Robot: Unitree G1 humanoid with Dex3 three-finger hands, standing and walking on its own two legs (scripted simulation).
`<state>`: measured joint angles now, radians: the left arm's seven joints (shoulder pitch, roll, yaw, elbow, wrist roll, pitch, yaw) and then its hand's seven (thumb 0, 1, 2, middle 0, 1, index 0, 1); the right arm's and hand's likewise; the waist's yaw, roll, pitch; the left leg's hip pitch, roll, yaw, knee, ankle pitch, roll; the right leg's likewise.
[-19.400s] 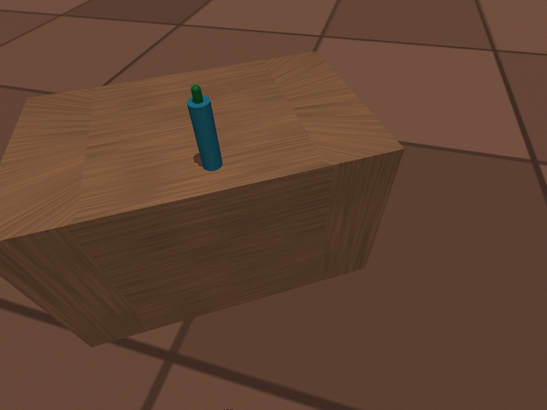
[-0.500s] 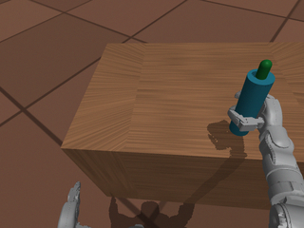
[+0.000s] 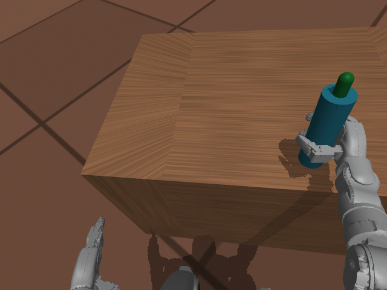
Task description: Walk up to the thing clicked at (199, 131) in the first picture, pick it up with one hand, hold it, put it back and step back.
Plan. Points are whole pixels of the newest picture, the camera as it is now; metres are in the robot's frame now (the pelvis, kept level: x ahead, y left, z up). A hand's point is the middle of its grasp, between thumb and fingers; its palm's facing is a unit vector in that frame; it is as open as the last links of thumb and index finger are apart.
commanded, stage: lower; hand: right
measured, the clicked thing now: (325, 124) +0.44 -0.18 +0.08
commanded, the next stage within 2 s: loosen in 0.66 s
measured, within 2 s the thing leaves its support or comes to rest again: rests again in 0.50 s
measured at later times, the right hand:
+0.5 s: hand (311, 144) +0.44 -0.18 +0.01, palm faces +0.07 +1.00 +0.04, open 7.8 cm
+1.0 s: hand (312, 144) +0.45 -0.18 +0.00, palm faces +0.09 +1.00 +0.03, open 7.9 cm
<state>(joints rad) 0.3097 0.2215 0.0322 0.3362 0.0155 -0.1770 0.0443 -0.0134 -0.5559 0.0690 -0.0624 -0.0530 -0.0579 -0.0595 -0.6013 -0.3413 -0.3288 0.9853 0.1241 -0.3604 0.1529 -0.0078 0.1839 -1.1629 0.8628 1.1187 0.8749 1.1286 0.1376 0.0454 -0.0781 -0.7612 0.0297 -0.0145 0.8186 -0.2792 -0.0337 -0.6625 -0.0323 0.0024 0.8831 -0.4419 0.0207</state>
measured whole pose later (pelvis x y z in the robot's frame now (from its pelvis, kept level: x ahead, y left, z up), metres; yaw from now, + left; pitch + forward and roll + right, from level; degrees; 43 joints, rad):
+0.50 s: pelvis +0.00 +0.00 -0.02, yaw +0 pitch +16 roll +1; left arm 0.38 0.23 0.04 0.16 0.03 -0.15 0.02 -0.01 -0.56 0.07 -0.06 -0.05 -0.06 -0.06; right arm -0.60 -0.34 -0.36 0.99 0.10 -0.42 0.15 -0.01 0.18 -1.16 0.86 1.12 0.88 1.13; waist 0.16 0.04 -0.11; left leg -0.91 0.03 -0.01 0.96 -0.34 -0.04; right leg -0.81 -0.03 0.02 1.04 -0.51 0.02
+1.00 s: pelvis -0.01 +0.00 -0.04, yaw -1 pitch +18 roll +1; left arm 0.43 0.23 0.04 0.05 0.04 -0.13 0.01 -0.01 -0.52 0.04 -0.06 -0.05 -0.07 -0.04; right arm -0.64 -0.35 -0.39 1.00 0.09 -0.44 0.15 -0.01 0.17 -1.03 0.90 1.03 0.92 1.04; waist 0.17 0.04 -0.12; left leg -0.99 0.03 0.00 1.03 -0.36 -0.03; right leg -0.90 -0.03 0.03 1.11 -0.53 0.02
